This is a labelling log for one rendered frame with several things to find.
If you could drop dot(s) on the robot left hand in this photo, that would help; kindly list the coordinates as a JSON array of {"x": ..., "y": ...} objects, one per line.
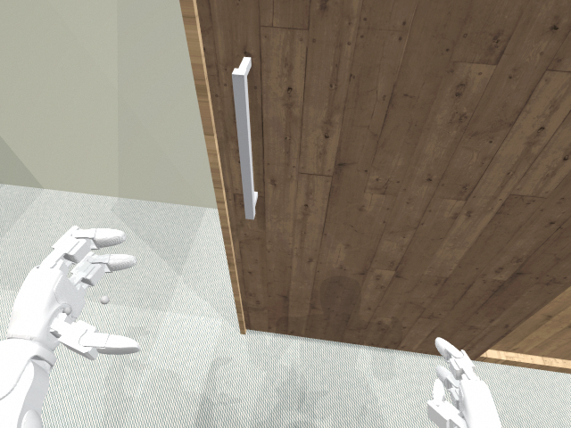
[{"x": 37, "y": 310}]

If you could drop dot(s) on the robot left forearm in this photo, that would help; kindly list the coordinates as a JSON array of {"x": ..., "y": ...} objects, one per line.
[{"x": 24, "y": 382}]

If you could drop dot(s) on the robot right hand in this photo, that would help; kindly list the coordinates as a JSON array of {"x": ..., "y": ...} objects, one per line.
[{"x": 471, "y": 397}]

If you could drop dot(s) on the handle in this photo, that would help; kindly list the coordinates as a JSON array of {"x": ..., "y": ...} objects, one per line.
[{"x": 240, "y": 88}]

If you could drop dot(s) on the wardrobe door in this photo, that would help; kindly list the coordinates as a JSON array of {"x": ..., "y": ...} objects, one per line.
[
  {"x": 412, "y": 160},
  {"x": 547, "y": 333}
]

